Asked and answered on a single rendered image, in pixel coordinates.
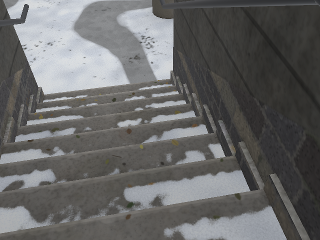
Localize stairs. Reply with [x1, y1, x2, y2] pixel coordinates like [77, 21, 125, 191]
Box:
[0, 79, 250, 234]

